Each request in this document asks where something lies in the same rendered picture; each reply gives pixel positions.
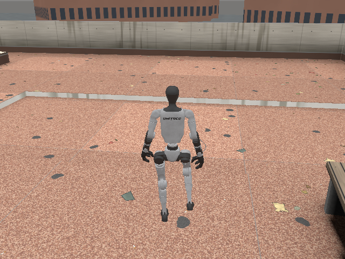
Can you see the robot left shin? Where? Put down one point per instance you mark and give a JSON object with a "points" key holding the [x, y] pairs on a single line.
{"points": [[163, 198]]}

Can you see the right robot thigh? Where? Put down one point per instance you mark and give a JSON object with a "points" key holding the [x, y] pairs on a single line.
{"points": [[185, 157]]}

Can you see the left robot upper arm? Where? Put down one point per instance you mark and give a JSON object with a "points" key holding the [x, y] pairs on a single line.
{"points": [[152, 123]]}

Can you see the robot right hand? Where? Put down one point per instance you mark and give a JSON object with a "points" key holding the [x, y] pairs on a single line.
{"points": [[200, 160]]}

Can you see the right robot upper arm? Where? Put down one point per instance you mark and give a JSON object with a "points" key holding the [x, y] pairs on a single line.
{"points": [[191, 123]]}

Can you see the robot left forearm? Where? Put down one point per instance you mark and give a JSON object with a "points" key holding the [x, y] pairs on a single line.
{"points": [[147, 143]]}

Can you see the robot left hand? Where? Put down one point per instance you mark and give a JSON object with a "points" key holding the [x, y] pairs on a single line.
{"points": [[148, 154]]}

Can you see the robot right forearm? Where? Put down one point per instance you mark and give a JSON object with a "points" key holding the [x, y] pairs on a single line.
{"points": [[197, 146]]}

